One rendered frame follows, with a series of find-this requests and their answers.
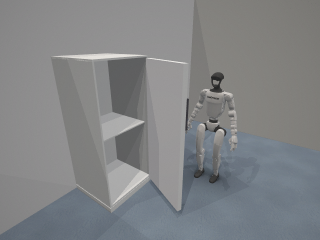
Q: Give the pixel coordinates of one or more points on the left robot shin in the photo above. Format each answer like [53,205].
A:
[216,164]

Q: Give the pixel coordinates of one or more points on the left robot hand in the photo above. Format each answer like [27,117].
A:
[233,142]

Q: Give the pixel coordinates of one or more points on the right robot foot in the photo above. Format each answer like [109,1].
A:
[199,173]

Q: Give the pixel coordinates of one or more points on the robot right forearm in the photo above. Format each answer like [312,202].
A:
[194,114]

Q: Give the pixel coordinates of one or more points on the robot left upper arm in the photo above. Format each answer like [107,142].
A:
[230,102]

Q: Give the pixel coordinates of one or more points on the robot right upper arm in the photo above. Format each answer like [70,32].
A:
[202,97]

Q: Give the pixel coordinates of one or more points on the fridge door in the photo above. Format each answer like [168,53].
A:
[167,86]

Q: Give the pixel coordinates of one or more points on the robot left forearm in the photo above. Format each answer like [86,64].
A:
[233,124]

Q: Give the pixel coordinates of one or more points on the right robot hand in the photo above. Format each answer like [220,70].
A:
[189,126]

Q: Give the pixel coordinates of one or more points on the handle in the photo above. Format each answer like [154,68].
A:
[187,108]

